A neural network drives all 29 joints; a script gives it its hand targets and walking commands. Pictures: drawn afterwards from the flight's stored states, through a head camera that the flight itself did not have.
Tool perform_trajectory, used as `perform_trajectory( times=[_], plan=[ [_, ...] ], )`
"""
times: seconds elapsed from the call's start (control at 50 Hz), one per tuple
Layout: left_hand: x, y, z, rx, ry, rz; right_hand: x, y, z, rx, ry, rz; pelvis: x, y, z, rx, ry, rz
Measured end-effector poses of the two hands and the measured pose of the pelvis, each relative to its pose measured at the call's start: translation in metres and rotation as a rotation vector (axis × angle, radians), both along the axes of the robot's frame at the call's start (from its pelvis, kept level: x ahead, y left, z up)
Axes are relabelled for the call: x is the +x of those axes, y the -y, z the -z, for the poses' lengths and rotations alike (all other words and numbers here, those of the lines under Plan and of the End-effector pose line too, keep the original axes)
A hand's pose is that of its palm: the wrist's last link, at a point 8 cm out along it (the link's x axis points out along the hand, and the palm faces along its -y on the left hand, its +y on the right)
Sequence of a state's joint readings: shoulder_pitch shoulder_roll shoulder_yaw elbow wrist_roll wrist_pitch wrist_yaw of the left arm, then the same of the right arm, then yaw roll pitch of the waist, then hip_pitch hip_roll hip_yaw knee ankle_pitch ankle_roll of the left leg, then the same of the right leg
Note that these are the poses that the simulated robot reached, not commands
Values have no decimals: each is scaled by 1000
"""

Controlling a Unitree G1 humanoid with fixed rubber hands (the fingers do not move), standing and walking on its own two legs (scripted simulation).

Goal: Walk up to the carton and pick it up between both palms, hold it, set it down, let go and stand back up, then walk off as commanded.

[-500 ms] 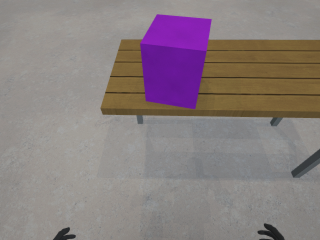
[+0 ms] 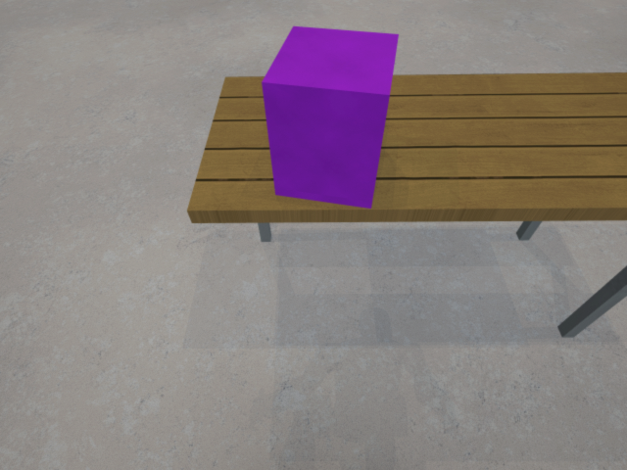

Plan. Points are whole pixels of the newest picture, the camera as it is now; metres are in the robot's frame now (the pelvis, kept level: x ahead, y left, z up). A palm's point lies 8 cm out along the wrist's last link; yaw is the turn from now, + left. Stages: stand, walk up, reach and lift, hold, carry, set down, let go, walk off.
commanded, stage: stand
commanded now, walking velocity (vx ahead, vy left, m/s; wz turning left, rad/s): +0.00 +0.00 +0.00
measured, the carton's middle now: (333, 119) +0.70 -0.03 +0.04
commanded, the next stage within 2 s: none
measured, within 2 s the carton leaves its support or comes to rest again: neither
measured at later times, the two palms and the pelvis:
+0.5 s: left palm out of the picture +0.11 +0.28 -0.12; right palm out of the picture +0.11 -0.29 -0.12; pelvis +0.04 +0.00 +0.00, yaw +0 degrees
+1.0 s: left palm out of the picture +0.11 +0.28 -0.12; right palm out of the picture +0.10 -0.29 -0.12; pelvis +0.05 -0.01 +0.00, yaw +0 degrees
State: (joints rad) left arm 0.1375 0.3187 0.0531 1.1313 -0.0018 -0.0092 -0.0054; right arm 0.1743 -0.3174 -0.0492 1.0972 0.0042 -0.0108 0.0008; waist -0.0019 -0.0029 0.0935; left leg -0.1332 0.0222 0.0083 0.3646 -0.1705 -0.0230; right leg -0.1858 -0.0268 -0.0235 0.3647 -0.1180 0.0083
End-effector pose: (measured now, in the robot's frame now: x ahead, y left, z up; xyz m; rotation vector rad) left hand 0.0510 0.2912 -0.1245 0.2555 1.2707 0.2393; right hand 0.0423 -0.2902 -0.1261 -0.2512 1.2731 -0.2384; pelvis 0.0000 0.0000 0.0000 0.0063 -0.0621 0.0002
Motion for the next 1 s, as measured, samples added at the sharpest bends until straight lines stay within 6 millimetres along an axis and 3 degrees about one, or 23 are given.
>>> perform_trajectory(
  times=[0.26, 0.44, 0.74, 1.0],
  plan=[
    [41, 16, -3, -23, 73, 14, 43, -3, -3, 7, 67, -34, 21, 3, -2, -6, 3, -1],
    [60, 13, -6, -10, 83, 14, 60, 1, -4, -3, 72, -30, 33, 4, -2, -8, -2, 0],
    [63, 13, -5, -8, 69, -4, 72, 3, -6, -16, 76, -20, 47, 5, -3, -7, 3, -3],
    [58, 15, -3, -8, 48, -8, 62, 4, -4, -16, 45, -9, 48, 6, -4, -8, 1, -4]
  ],
)
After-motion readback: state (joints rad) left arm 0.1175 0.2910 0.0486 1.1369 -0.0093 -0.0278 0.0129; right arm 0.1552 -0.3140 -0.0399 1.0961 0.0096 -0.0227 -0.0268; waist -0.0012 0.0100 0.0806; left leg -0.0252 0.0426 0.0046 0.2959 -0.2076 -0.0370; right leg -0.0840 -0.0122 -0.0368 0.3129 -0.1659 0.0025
